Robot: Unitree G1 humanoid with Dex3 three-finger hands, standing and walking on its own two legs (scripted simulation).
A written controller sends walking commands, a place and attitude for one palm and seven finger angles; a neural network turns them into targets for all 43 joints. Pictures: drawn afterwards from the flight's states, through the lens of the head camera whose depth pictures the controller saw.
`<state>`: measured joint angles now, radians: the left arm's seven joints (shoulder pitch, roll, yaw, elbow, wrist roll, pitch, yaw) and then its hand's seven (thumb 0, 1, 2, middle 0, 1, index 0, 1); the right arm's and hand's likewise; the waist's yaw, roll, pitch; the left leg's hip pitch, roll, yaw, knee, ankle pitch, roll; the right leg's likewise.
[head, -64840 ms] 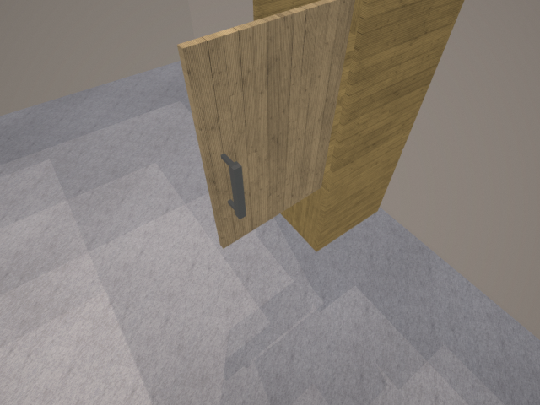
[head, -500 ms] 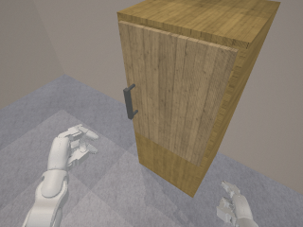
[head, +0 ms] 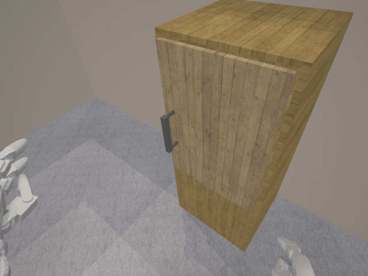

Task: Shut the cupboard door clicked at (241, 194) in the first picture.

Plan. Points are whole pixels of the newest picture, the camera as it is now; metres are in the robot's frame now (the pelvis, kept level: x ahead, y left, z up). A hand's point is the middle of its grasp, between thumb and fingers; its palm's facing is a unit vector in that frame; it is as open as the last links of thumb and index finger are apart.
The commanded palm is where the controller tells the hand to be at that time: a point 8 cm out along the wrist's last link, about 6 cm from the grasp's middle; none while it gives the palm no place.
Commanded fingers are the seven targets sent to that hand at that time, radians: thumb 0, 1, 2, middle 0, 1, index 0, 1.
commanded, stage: draw the hand back to the body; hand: left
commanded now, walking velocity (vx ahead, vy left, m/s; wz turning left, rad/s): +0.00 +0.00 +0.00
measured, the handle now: (170, 132) +0.63 +0.15 -0.08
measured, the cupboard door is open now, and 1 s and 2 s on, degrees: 1 1 1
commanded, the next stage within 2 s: step back with the hand held close in 0.26 s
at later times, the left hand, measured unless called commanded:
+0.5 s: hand (44, 199) +0.19 +0.26 +0.16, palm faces +0.44 -0.79 -0.43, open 7.4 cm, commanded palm +0.13 +0.30 +0.18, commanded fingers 0.00 0.90 0.90 -0.20 -0.30 -0.20 -0.30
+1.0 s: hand (8, 227) +0.14 +0.29 +0.16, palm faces +0.40 -0.77 -0.49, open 7.4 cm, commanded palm +0.08 +0.32 +0.18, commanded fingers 0.00 0.90 0.90 -0.20 -0.30 -0.20 -0.30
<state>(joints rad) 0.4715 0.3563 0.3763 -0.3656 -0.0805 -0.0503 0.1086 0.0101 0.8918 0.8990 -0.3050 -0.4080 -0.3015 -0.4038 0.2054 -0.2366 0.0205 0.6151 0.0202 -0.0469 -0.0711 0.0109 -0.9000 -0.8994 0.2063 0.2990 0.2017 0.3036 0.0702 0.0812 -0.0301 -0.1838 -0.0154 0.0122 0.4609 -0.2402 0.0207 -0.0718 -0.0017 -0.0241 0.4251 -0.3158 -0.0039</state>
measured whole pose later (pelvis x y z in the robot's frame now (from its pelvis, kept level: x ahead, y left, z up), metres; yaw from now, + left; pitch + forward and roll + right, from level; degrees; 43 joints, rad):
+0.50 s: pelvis -0.01 -0.01 +0.00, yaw +0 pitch -1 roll -1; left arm 0.47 0.35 0.37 -0.35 -0.07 -0.11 0.10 0.01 0.89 0.90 -0.22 -0.31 -0.21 -0.30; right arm 0.19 -0.24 0.02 0.61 0.01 -0.05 -0.08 0.01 -0.90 -0.90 0.21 0.30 0.20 0.30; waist 0.03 0.09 -0.04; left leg -0.25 0.01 -0.01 0.51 -0.25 0.01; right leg -0.11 0.02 -0.04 0.42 -0.30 -0.01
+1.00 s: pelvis -0.07 +0.02 -0.01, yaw +0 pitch +1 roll -2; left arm 0.55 0.42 0.42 -0.45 -0.06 -0.18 0.13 0.01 0.89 0.90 -0.22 -0.31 -0.21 -0.30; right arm 0.20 -0.23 0.00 0.55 0.02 0.00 -0.10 0.01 -0.90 -0.90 0.21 0.30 0.20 0.30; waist 0.00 0.04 -0.02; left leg -0.39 -0.01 0.02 0.53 -0.17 0.05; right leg -0.28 0.00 -0.02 0.50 -0.24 0.03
